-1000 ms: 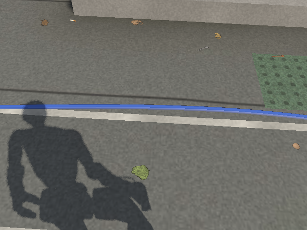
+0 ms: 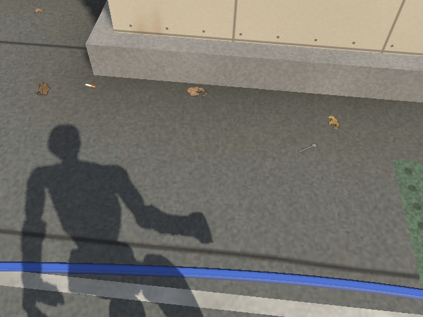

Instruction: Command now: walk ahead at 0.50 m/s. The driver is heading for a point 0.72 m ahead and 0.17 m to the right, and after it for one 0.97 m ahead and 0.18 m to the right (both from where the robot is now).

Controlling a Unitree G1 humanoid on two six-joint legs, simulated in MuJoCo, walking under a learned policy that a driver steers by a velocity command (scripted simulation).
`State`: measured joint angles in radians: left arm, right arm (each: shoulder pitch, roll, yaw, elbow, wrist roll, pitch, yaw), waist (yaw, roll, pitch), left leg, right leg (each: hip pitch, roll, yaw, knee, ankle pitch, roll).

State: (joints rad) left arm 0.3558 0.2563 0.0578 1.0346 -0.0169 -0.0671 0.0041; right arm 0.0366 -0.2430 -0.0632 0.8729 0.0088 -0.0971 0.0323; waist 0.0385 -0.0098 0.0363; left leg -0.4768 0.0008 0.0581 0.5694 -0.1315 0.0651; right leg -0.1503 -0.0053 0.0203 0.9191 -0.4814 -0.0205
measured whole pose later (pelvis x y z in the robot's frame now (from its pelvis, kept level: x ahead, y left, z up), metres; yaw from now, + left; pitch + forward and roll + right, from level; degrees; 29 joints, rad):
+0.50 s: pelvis +0.29 -0.04 +0.00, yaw +0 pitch +2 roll +1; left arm 0.01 0.24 0.06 0.87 -0.01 -0.10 -0.04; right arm 0.38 -0.26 -0.07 1.03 0.01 -0.05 -0.01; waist -0.05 0.00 0.02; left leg 0.00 0.02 0.04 0.54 -0.46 0.00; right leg -0.50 -0.02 -0.04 0.54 -0.08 -0.08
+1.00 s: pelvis +0.58 -0.02 +0.00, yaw -2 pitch +2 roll -2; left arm 0.41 0.25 0.07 1.02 -0.02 -0.06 0.01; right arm -0.01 -0.24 -0.05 0.85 0.01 -0.10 0.03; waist 0.08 0.03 0.01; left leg -0.50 0.05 0.00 0.47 -0.02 0.05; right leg 0.06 0.02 -0.01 0.32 -0.42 0.00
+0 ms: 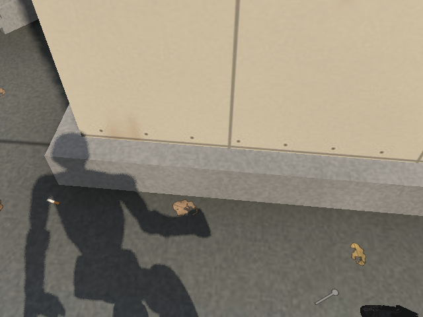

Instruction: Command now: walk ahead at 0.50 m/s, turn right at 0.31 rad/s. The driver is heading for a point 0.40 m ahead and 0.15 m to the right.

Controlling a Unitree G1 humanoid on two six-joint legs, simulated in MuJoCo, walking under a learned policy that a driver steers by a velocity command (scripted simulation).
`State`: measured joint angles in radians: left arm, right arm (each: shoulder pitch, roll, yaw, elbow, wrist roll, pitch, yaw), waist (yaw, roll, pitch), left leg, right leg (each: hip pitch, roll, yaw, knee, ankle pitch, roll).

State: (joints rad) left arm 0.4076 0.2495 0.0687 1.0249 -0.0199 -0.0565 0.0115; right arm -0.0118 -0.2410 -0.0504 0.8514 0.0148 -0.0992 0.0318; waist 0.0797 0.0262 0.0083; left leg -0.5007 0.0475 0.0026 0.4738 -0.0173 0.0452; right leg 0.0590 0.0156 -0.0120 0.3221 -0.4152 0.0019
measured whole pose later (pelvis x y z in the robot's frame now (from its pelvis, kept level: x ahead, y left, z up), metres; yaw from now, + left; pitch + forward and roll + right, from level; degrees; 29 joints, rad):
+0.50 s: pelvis +0.26 -0.02 +0.00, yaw -15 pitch +2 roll +2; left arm 0.02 0.26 0.04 0.80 0.06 -0.04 -0.08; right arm 0.35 -0.25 -0.07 0.99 -0.02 -0.10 -0.01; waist -0.05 -0.02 0.05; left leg 0.07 0.05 0.29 0.34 -0.40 -0.05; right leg -0.48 -0.03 -0.07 0.52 -0.09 -0.12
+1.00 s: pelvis +0.38 -0.06 +0.02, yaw -19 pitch -1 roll -1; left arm 0.10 0.24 0.00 1.02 0.00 -0.02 0.02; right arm 0.17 -0.22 0.01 1.05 -0.04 -0.06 -0.03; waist 0.00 -0.01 0.02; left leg -0.23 0.04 0.01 0.44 -0.19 -0.02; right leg -0.17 0.05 -0.04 0.40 -0.21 -0.05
